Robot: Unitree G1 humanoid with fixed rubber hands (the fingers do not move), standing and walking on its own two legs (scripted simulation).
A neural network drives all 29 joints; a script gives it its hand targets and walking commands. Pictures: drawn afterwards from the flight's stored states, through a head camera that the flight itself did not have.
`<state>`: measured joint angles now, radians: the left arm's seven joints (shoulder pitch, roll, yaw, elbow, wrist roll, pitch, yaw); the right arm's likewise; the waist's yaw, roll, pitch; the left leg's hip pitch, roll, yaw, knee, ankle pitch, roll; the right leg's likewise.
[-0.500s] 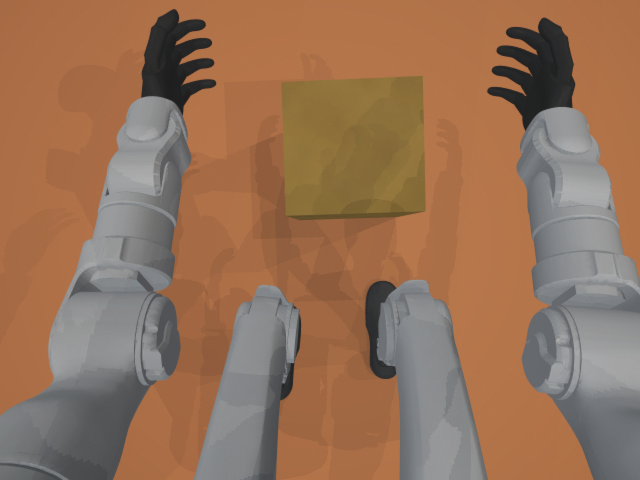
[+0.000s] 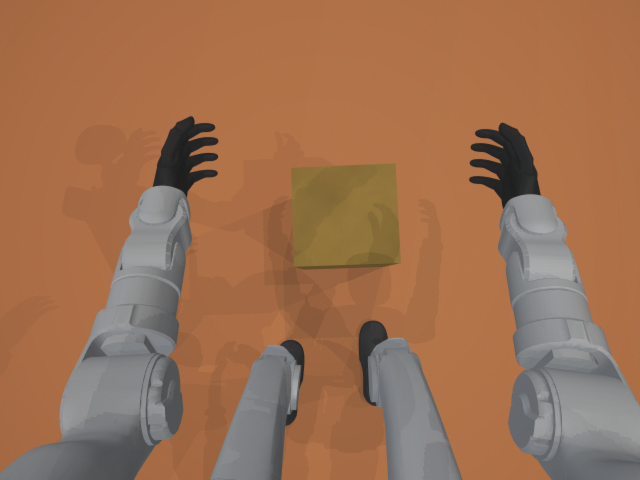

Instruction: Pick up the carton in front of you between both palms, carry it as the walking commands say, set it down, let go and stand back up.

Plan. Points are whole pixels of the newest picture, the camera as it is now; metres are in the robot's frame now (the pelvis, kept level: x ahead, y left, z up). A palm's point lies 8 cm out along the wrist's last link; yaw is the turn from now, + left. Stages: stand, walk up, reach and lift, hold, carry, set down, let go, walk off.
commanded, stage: let go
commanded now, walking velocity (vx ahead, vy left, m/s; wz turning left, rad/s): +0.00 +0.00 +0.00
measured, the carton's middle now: (343, 223) +0.46 -0.03 -0.54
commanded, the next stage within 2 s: stand in 1.06 s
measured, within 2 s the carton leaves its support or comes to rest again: neither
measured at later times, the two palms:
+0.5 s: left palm (71, 329) +0.29 +0.23 +0.02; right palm (612, 349) +0.27 -0.23 +0.01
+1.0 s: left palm (29, 397) +0.24 +0.23 +0.05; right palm out of the picture +0.22 -0.23 +0.05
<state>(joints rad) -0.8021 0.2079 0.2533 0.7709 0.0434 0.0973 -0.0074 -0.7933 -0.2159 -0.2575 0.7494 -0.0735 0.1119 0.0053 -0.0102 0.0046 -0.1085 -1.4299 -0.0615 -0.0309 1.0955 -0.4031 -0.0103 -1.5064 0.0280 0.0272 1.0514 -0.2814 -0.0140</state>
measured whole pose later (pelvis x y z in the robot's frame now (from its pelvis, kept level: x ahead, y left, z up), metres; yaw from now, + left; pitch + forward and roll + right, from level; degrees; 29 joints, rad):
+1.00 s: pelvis +0.07 +0.01 +0.11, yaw -1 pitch -6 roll -1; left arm 0.20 0.20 0.04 0.43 0.02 0.14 -0.07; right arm 0.22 -0.22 -0.04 0.40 -0.02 0.15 0.07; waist 0.00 0.02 0.13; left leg -0.03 -0.03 -0.06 0.46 -0.32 0.02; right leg -0.12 0.04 0.03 0.44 -0.23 -0.01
